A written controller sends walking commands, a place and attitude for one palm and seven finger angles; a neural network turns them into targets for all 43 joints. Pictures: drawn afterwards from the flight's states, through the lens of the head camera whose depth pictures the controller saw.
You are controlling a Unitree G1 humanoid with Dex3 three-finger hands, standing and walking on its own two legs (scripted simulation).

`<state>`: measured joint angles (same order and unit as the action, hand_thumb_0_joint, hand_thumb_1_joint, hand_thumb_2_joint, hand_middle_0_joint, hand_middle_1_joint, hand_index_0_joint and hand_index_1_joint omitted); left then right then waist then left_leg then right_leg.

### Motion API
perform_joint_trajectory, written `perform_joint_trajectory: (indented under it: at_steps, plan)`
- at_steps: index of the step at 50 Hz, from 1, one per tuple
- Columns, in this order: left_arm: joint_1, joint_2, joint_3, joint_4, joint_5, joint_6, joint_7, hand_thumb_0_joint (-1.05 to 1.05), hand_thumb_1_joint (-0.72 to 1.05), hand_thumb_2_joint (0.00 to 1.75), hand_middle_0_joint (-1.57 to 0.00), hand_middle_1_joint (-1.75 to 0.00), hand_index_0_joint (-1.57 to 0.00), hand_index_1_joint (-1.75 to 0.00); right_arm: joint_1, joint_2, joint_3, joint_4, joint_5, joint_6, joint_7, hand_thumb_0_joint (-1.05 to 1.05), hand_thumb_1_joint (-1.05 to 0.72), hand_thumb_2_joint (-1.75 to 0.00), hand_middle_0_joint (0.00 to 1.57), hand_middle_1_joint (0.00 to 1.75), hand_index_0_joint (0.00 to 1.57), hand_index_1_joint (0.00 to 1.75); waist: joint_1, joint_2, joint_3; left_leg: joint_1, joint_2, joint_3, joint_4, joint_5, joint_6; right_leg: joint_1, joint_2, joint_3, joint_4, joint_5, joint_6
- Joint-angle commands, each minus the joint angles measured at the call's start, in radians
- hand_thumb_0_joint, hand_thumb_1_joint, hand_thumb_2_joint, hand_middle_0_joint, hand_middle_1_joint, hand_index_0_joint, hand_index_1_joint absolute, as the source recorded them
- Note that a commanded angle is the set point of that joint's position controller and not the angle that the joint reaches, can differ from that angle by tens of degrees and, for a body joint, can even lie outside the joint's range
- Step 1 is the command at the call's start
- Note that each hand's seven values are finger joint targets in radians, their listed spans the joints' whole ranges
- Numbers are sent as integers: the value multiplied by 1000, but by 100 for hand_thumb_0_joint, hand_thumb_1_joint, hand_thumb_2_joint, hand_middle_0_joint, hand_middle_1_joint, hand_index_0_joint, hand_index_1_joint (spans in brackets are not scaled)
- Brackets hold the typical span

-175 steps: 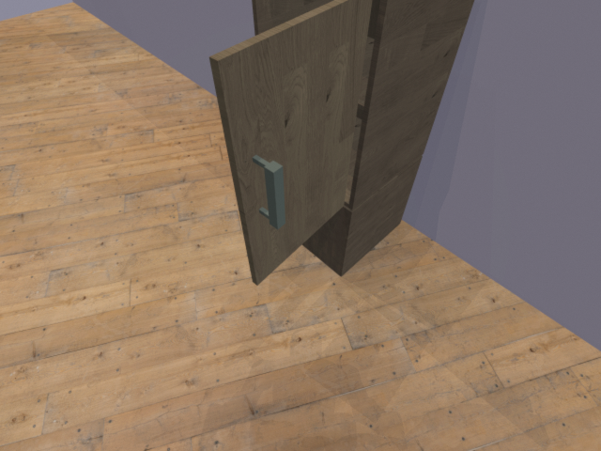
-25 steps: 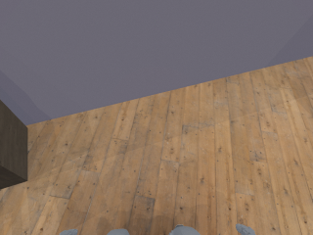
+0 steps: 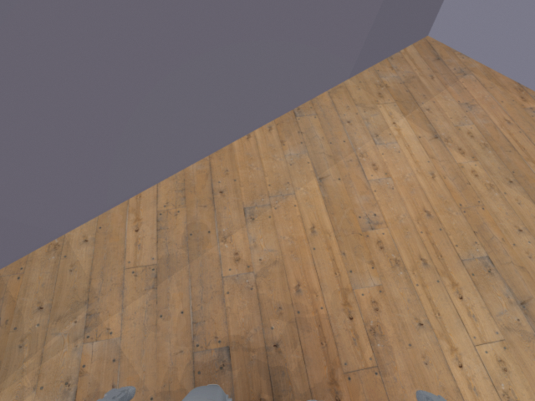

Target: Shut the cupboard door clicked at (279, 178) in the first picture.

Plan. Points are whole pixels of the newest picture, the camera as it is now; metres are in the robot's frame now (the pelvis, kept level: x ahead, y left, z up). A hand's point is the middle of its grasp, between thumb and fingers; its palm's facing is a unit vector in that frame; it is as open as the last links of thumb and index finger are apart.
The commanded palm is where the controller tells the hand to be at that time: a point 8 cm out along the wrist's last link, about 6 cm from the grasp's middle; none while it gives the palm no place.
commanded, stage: walk around to get in front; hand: left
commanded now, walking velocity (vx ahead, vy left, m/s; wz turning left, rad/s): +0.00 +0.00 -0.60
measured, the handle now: out of the picture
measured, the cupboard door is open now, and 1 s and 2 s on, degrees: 95 95 95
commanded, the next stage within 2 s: walk to a spot facing it in 1.58 s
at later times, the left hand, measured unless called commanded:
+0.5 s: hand (189, 376) +0.16 +0.14 -0.16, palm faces -0.28 -0.93 -0.24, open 7.4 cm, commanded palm none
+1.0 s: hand (313, 246) +0.42 -0.07 -0.16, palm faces -0.61 -0.76 -0.21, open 7.4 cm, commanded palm none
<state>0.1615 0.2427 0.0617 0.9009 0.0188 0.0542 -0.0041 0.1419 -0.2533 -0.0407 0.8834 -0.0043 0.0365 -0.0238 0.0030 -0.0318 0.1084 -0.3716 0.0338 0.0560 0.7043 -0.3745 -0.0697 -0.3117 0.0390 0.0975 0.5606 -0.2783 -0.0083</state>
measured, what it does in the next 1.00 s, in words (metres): walks ahead, turning right: left foot, then right foot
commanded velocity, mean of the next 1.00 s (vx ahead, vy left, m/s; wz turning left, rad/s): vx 0.25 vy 0.00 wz -0.54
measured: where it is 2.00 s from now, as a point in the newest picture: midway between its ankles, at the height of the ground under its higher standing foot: (380, 317)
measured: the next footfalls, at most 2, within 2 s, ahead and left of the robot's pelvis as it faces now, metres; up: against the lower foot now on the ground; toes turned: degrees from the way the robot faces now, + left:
left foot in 0.04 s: +0.06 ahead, +0.13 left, +0.00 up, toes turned +2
right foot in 0.34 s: +0.01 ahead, -0.16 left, +0.00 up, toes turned -15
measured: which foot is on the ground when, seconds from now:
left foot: up 0.00-0.02, down 0.04-0.32, up 0.34-0.58, down 0.60-0.96, up 0.98-1.00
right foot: down 0.00-0.02, up 0.04-0.32, down 0.34-0.60, up 0.62-0.96, down 0.98-1.00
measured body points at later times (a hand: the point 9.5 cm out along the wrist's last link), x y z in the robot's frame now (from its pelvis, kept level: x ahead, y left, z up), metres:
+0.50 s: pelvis +0.03 -0.03 +0.00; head +0.09 -0.05 +0.45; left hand +0.18 +0.19 -0.14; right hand +0.02 -0.32 -0.14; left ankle +0.07 +0.09 -0.69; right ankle -0.03 -0.15 -0.73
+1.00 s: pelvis +0.17 -0.13 -0.02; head +0.21 -0.17 +0.43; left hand +0.45 -0.03 -0.14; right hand -0.04 -0.28 -0.16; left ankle +0.14 +0.06 -0.70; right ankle +0.17 -0.24 -0.74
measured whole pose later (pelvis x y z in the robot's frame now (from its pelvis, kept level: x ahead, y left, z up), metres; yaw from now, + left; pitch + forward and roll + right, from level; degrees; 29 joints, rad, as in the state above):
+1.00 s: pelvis +0.17 -0.13 -0.02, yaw -35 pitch +1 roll +1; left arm 0.01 0.25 0.07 0.89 0.02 -0.03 -0.06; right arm 0.43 -0.21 -0.01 1.03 -0.02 -0.01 0.00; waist -0.05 -0.01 0.11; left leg -0.17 0.19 0.22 0.83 -0.49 -0.07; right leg -0.43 -0.04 -0.13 0.65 -0.20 -0.07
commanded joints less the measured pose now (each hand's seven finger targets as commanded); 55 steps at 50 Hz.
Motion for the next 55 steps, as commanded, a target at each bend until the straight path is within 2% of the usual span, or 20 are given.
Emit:
perform_joint_trajectory:
  at_steps: [1, 2, 3, 7, 14, 16, 17, 21, 27, 29, 30, 31, 37, 43, 46, 47, 48, 49, 50, 55]
  plan:
    - [-24, 91, 31, -115, -16, -6, -2, 0, 90, 90, -20, -30, -20, -30, 175, -231, -48, -29, -26, -40, -17, 0, -90, -90, 20, 30, 20, 30, -49, 317, -187, 331, 353, -387, -425, 188, 144, -241, 19, 18, 208, -161, 12]
    - [-49, 117, 33, -136, -9, -13, -11, 0, 90, 90, -20, -30, -20, -30, 179, -265, -52, -51, -32, -38, -23, 0, -90, -90, 20, 30, 20, 30, -58, 315, -167, 244, 492, -483, -456, 252, 253, -248, 3, -53, 445, -355, 34]
    - [-70, 131, 42, -118, 8, -13, -18, 0, 90, 90, -20, -30, -20, -30, 161, -228, -43, -45, -38, -47, -23, 0, -90, -90, 20, 30, 20, 30, -47, 233, -150, 217, 443, -434, -429, 392, 257, -256, -24, -31, 579, -315, 39]
    - [-79, 77, 31, -104, -1, -3, -39, 0, 90, 90, -20, -30, -20, -30, 105, -176, -34, -64, -37, -43, -23, 0, -90, -90, 20, 30, 20, 30, -19, 225, -164, 268, 300, -89, -313, 665, 192, -205, -65, -126, 492, -242, 63]
    - [1, 101, 33, -80, -2, -22, -38, 0, 90, 90, -20, -30, -20, -30, 112, -207, -55, -46, -23, -26, -3, 0, -90, -90, 20, 30, 20, 30, 9, 197, -192, 145, 276, 44, -134, 418, 90, 181, -37, -201, -98, 32, 13]
    - [137, 292, 72, -38, 8, -34, -16, 0, 90, 90, -20, -30, -20, -30, -5, -84, -26, -129, -11, -19, 9, 0, -90, -90, 20, 30, 20, 30, 105, -311, -156, -301, 53, 129, 274, -335, -15, 378, -437, 360, -300, 143, -176]
    - [167, 309, 72, -40, -5, -33, -9, 0, 90, 90, -20, -30, -20, -30, -51, -110, -19, -151, -13, -16, 9, 0, -90, -90, 20, 30, 20, 30, 132, -232, -129, -325, 73, -10, 360, -292, -1, 290, -452, 385, -310, 39, -238]
    - [31, 195, 52, -60, 4, -58, 8, 0, 90, 90, -20, -30, -20, -30, -39, -107, -32, -96, -18, -30, 25, 0, -90, -90, 20, 30, 20, 30, 28, -172, -123, -237, 78, -28, 332, -65, -12, 202, -285, 205, -263, 98, -189]
    - [6, 209, 59, -37, 5, -65, -14, 0, 90, 90, -20, -30, -20, -30, 67, -75, -28, -60, -16, -63, 28, 0, -90, -90, 20, 30, 20, 30, -26, -122, -105, 117, -15, 53, -117, 71, -2, 23, -201, 203, -209, -80, -148]
    - [-30, 113, 38, -66, -2, -58, -25, 0, 90, 90, -20, -30, -20, -30, 255, -176, -49, 3, -26, -81, 5, 0, -90, -90, 20, 30, 20, 30, -117, 138, -138, 445, 144, -122, -336, -60, 41, -256, -61, 92, 64, -216, -63]
    - [-46, 57, 22, -102, -7, -61, -33, 0, 90, 90, -20, -30, -20, -30, 368, -275, -69, 13, -46, -86, 0, 0, -90, -90, 20, 30, 20, 30, -157, 411, -173, 504, 452, -503, -473, -235, 159, -420, 40, -91, 424, -362, -1]
    - [-115, 93, 32, -134, 1, -69, -44, 0, 90, 90, -20, -30, -20, -30, 367, -278, -59, 5, -44, -87, -5, 0, -90, -90, 20, 30, 20, 30, -150, 242, -121, 404, 538, -603, -548, -292, 241, -459, -56, -34, 568, -315, -8]
    - [-112, 18, 14, -64, 10, -54, -78, 0, 90, 90, -20, -30, -20, -30, 264, -128, -18, 18, -34, -113, -6, 0, -90, -90, 20, 30, 20, 30, -49, 195, -111, 385, 309, 0, -429, 454, 142, -392, -131, -141, 531, -32, 24]
    - [-219, 8, 2, -83, 12, -50, -77, 0, 90, 90, -20, -30, -20, -30, 302, -125, -20, 64, -40, -99, 4, 0, -90, -90, 20, 30, 20, 30, -72, 204, -66, 310, 316, 123, -422, 434, 134, -200, -88, -243, 184, 7, 0]
    - [-60, 51, 19, -39, 13, -62, -67, 0, 90, 90, -20, -30, -20, -30, 255, -142, -21, 62, -33, -90, 8, 0, -90, -90, 20, 30, 20, 30, 32, 153, -141, 235, 294, 185, -180, 607, 103, 127, -23, -280, 32, 29, -44]
    - [121, 118, 38, 19, 15, -74, -55, 0, 90, 90, -20, -30, -20, -30, 213, -131, -16, 47, -21, -92, 16, 0, -90, -90, 20, 30, 20, 30, 121, 43, -217, 55, 245, 229, 48, 575, 64, 436, -60, -208, -8, 27, -85]
    - [306, 251, 78, 60, 17, -85, -35, 0, 90, 90, -20, -30, -20, -30, 179, -64, 0, -4, 1, -95, 21, 0, -90, -90, 20, 30, 20, 30, 194, -255, -348, -273, 89, 244, 426, -17, 14, 711, -370, 259, -123, -4, -206]
    - [317, 296, 81, 72, -14, -81, -22, 0, 90, 90, -20, -30, -20, -30, 96, -76, -8, -41, 2, -94, 17, 0, -90, -90, 20, 30, 20, 30, 186, -218, -306, -401, 64, 62, 625, -266, 14, 631, -497, 464, -270, 79, -280]
    - [219, 260, 70, 42, -14, -75, -8, 0, 90, 90, -20, -30, -20, -30, 78, -89, -17, -40, -2, -91, 14, 0, -90, -90, 20, 30, 20, 30, 137, -77, -214, -406, 116, -19, 647, -169, 18, 483, -484, 404, -292, -27, -291]
    - [-2, 120, 33, -1, 7, -108, 4, 0, 90, 90, -20, -30, -20, -30, 184, -24, -15, 58, -27, -57, 26, 0, -90, -90, 20, 30, 20, 30, -38, -104, -134, -140, 137, -7, 315, 26, -1, 102, -288, 48, -319, 159, -192]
